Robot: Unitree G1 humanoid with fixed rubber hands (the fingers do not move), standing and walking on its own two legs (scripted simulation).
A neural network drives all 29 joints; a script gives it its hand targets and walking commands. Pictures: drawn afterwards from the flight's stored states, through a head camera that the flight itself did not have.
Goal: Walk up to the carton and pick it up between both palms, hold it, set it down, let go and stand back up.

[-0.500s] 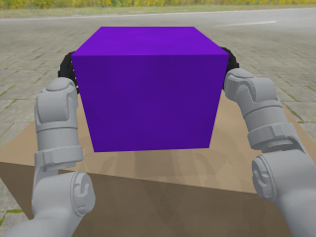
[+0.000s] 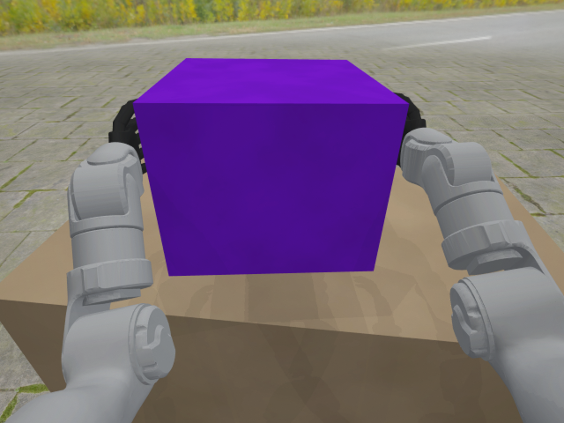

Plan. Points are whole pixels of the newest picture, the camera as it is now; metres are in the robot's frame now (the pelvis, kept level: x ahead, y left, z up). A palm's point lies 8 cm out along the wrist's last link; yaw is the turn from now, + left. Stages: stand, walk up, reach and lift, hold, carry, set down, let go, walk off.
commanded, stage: hold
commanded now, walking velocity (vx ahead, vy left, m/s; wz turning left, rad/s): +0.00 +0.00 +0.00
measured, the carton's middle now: (269, 153) +0.44 +0.01 +0.25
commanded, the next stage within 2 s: set down in 1.68 s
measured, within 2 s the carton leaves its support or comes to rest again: neither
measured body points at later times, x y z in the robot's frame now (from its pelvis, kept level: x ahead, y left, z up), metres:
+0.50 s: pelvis +0.00 +0.00 +0.00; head -0.09 +0.01 +0.44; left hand +0.38 +0.20 +0.30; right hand +0.38 -0.17 +0.31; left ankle +0.00 +0.15 -0.75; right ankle +0.04 -0.14 -0.75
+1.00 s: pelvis +0.00 +0.00 +0.00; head -0.08 +0.01 +0.44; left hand +0.38 +0.20 +0.29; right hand +0.39 -0.17 +0.29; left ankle +0.00 +0.15 -0.75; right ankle +0.04 -0.14 -0.75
